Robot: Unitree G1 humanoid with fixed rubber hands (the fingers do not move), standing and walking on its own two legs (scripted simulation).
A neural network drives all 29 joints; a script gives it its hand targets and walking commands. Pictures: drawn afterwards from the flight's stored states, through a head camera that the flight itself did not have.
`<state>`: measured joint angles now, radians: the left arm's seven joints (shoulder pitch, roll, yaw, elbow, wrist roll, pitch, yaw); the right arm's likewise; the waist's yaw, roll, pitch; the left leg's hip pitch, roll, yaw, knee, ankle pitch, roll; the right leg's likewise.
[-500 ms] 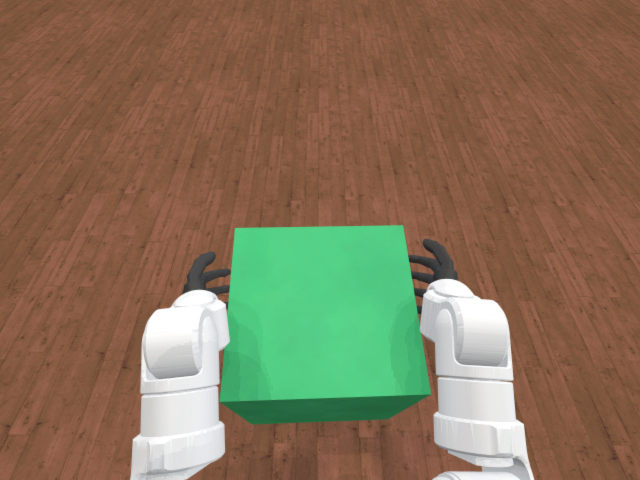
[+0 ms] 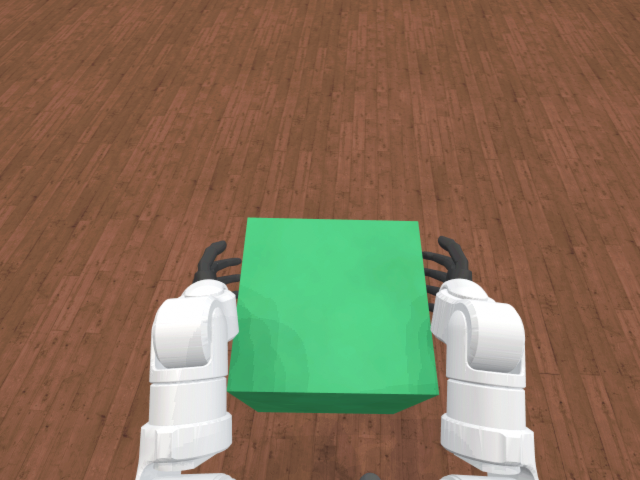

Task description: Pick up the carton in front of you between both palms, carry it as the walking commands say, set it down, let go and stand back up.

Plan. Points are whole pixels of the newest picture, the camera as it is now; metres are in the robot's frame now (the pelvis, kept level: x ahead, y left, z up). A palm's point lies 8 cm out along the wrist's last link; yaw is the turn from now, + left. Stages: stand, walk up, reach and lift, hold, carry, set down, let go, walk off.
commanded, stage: carry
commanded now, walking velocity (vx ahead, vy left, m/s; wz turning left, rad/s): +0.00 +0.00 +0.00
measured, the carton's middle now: (329, 327) +0.31 +0.00 -0.04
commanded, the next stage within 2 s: none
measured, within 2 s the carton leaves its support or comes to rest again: neither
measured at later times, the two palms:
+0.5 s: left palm (200, 212) +0.41 +0.16 +0.10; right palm (426, 199) +0.41 -0.12 +0.11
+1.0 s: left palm (205, 237) +0.42 +0.18 +0.03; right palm (406, 225) +0.43 -0.11 +0.04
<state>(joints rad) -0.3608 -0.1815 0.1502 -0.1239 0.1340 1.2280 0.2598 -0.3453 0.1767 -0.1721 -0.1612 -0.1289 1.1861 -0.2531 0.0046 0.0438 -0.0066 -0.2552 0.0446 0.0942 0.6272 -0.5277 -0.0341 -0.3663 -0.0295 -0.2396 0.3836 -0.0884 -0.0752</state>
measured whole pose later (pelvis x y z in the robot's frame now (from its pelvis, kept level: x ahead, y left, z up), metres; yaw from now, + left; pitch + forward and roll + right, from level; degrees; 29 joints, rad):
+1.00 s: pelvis +0.14 +0.03 -0.01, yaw +0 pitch +3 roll -1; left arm -0.24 -0.15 0.12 0.13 0.21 0.88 0.15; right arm -0.27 0.15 -0.14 0.13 -0.22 0.85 -0.14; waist 0.00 0.02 -0.09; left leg -0.10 0.04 0.12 0.50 -0.45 0.00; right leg -0.36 -0.04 -0.19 0.57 -0.26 -0.03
